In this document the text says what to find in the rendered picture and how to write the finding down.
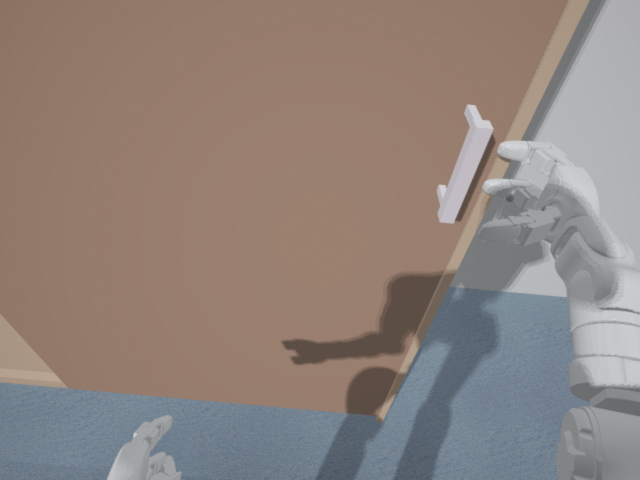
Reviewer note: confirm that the right robot hand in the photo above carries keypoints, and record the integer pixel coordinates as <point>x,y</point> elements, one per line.
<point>569,193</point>

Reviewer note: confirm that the right robot forearm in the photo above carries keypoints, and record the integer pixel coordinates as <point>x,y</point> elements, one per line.
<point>603,297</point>

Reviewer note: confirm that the wardrobe door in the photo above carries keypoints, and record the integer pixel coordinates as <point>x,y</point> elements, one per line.
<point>15,353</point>
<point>236,200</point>

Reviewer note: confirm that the right robot upper arm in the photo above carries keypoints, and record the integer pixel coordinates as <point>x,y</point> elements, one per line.
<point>598,444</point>

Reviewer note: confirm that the handle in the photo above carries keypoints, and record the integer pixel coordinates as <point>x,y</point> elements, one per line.
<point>451,198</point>

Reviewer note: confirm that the left robot hand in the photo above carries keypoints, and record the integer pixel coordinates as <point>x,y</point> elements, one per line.
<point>133,461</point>

